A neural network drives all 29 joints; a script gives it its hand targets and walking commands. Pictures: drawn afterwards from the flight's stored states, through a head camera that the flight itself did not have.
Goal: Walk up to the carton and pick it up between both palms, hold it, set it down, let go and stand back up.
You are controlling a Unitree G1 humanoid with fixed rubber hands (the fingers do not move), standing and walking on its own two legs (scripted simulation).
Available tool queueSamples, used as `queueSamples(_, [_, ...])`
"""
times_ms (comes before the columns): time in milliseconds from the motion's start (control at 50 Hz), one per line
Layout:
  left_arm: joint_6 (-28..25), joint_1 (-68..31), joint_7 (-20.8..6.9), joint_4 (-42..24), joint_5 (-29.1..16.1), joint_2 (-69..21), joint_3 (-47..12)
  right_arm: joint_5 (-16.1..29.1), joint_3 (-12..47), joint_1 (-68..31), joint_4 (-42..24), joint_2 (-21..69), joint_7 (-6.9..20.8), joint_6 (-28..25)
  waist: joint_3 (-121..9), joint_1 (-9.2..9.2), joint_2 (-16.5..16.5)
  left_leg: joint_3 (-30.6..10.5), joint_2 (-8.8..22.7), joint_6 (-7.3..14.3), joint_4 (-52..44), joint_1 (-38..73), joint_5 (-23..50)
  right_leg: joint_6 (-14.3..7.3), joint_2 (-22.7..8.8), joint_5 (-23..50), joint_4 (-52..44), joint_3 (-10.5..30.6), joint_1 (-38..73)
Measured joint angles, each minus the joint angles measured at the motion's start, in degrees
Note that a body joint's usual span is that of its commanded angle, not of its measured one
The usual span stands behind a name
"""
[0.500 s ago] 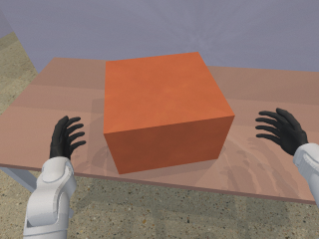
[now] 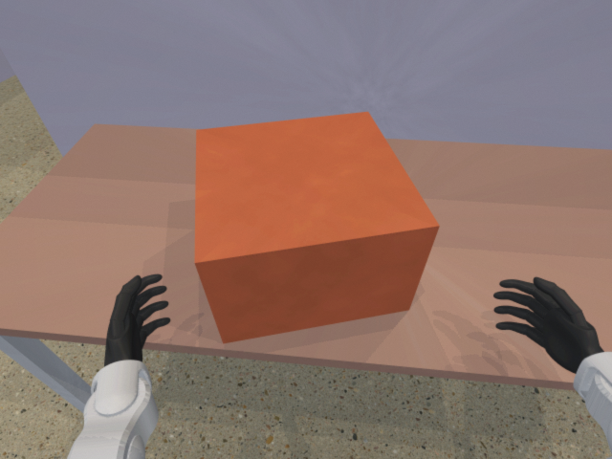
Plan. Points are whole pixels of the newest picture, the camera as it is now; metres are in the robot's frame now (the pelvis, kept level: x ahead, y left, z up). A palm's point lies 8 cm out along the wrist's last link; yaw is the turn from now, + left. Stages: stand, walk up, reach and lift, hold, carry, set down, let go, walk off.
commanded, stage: set down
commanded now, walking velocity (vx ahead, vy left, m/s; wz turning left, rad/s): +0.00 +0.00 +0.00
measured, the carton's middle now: (301, 218) +0.48 +0.03 +0.05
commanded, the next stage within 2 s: none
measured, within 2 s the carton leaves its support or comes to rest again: neither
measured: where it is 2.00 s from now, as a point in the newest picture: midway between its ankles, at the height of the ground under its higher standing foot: outside the picture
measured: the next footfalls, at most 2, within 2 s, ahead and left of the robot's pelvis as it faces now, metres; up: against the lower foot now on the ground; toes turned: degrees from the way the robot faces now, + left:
none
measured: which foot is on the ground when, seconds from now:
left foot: down 0.00-1.00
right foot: down 0.00-1.00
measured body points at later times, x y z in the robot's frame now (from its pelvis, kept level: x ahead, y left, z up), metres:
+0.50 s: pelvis +0.01 +0.01 +0.00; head +0.01 +0.01 +0.45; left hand +0.21 +0.22 +0.03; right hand +0.22 -0.28 +0.02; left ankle +0.00 +0.14 -0.75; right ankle +0.01 -0.08 -0.75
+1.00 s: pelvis +0.02 +0.02 +0.00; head +0.01 +0.05 +0.45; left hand +0.18 +0.24 -0.05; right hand +0.22 -0.27 +0.02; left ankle +0.00 +0.14 -0.75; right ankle +0.01 -0.08 -0.75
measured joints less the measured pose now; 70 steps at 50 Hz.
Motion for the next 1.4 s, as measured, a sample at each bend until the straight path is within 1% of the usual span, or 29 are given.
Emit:
queueSamples(100, [-1.8,4.0,-0.4,-1.3,1.2,-1.1,0.1,-0.4,0.1,2.7,-0.3,-0.4,0.1,-2.2,0.8,-0.41,-0.3,0.0,0.1,0.0,-0.7,1.2,0.0,0.0,0.1,0.1,-0.9,0.1,1.2])
queueSamples(180, [-4.5,8.7,-1.2,-1.1,2.3,-1.4,0.3,-0.5,0.3,6.9,-1.3,-0.3,-0.3,-4.4,0.7,-0.72,-0.7,-0.3,0.3,-0.2,-0.6,1.5,-0.3,-0.2,0.3,0.2,-1.7,-0.1,2.1])
queueSamples(220, [-6.0,10.7,-1.2,-0.6,2.3,-1.2,0.3,-0.4,0.3,9.2,-2.3,0.1,-0.5,-5.2,0.5,-0.77,-0.9,-0.5,0.4,-0.2,-0.2,1.3,-0.6,-0.2,0.4,0.1,-1.6,-0.2,2.0])
queueSamples(280, [-7.7,12.6,-0.5,0.3,2.1,-0.9,-0.4,-0.6,0.2,11.8,-3.3,1.1,-0.1,-5.8,0.0,-0.78,-1.1,-0.7,0.3,-0.2,0.3,0.6,-0.9,-0.2,0.4,-0.3,-1.0,-0.3,1.4])
queueSamples(360, [-8.4,12.4,-0.7,2.1,1.6,-0.4,-1.8,-2.3,-0.1,12.7,-4.0,2.7,-0.5,-5.4,0.2,-0.82,-0.9,-0.7,0.0,0.0,1.1,0.1,-1.2,0.0,0.1,-0.7,-0.1,-0.3,0.8])
queueSamples(440, [-8.3,10.8,-0.9,4.1,1.4,-0.1,-2.8,-3.9,0.1,12.0,-3.3,3.9,-0.9,-4.7,0.7,-0.58,-0.6,-0.3,-0.3,0.3,1.2,0.1,-1.3,0.4,-0.1,-0.8,0.3,0.2,0.5])
queueSamples(520, [-8.4,10.2,-1.4,5.2,2.6,-0.3,-3.2,-5.1,0.3,11.4,-1.9,4.6,-1.1,-5.3,1.4,-0.39,-0.2,0.1,-0.4,0.6,0.7,1.2,-1.3,0.7,-0.3,-0.5,-0.4,0.7,1.5])
queueSamples(620, [-10.1,10.8,-3.4,10.5,3.8,-0.2,-1.8,-7.3,-0.2,12.0,-0.6,6.3,-2.2,-7.3,1.8,-0.52,-0.5,-0.1,-0.6,0.9,0.3,2.7,-1.4,1.0,-0.5,-0.6,-1.2,0.6,3.3])
queueSamples(660, [-10.7,11.1,-3.6,13.0,4.1,0.1,-1.6,-7.7,-0.6,12.2,0.0,7.1,-2.7,-7.8,1.8,-0.40,-0.9,-0.1,-0.7,1.0,0.4,2.9,-1.6,1.0,-0.6,-0.7,-1.1,0.6,3.6])
queueSamples(720, [-11.6,12.7,-3.1,14.3,4.6,0.4,-2.3,-8.0,-1.2,12.5,0.9,7.8,-2.6,-8.2,1.6,-0.38,-1.5,-0.3,-0.9,1.1,0.7,2.9,-1.9,1.1,-0.7,-0.9,-1.2,0.4,3.8])
queueSamples(760, [-11.9,13.9,-2.8,14.0,5.0,0.4,-2.9,-8.1,-1.5,12.4,1.4,8.1,-2.3,-8.2,2.0,-0.41,-1.8,-0.5,-1.0,1.2,0.7,3.4,-2.1,1.2,-0.8,-0.9,-1.5,0.3,4.5])
queueSamples(820, [-12.3,14.3,-3.9,15.1,5.7,0.6,-3.2,-8.8,-1.7,12.1,1.9,8.6,-2.8,-8.2,2.9,-0.59,-2.3,-0.7,-1.1,1.4,0.6,4.1,-2.1,1.4,-0.9,-0.8,-2.2,0.1,5.5])
queueSamples(860, [-12.5,13.9,-4.1,16.6,6.2,0.9,-3.4,-9.4,-1.9,11.9,2.6,9.1,-3.1,-8.8,2.9,-0.59,-2.5,-0.7,-1.2,1.5,0.7,4.1,-2.2,1.5,-1.0,-0.8,-2.1,0.1,5.5])
queueSamples(980, [-13.8,12.5,-3.8,21.0,8.1,0.9,-3.8,-10.5,-2.7,10.4,5.6,10.6,-2.7,-10.4,2.9,-1.12,-2.9,-0.5,-1.3,1.8,1.0,4.5,-2.6,1.6,-1.2,-0.9,-2.3,0.2,6.1])
queueSamples(1060, [-13.8,10.6,-5.2,25.7,9.3,0.2,-3.4,-11.4,-2.1,8.8,7.5,11.3,-3.6,-11.1,3.4,-1.67,-3.2,-0.1,-1.4,2.0,0.6,5.7,-2.5,2.0,-1.3,-0.6,-2.9,0.5,7.3])
queueSamples(1140, [-13.3,8.7,-5.4,29.5,10.0,-0.2,-3.1,-13.4,-2.4,7.1,8.7,12.5,-4.1,-10.9,4.0,-1.96,-3.9,0.3,-1.5,2.1,0.5,6.1,-2.5,1.9,-1.4,-0.6,-2.7,0.8,7.4])
queueSamples(1280, [-13.4,6.1,-5.7,34.7,11.8,-0.8,-2.4,-14.9,-2.2,4.6,11.4,13.4,-4.6,-11.3,4.8,-2.33,-4.9,0.8,-1.5,2.4,0.9,6.5,-2.8,2.1,-1.7,-0.8,-2.3,0.7,7.6])
queueSamples(1400, [-14.0,4.4,-6.3,38.1,13.2,-0.8,-1.8,-15.8,-1.8,2.5,13.4,14.0,-6.1,-11.6,5.6,-2.49,-5.1,1.5,-1.5,2.7,1.5,7.1,-3.3,2.2,-2.0,-0.8,-2.1,0.9,8.1])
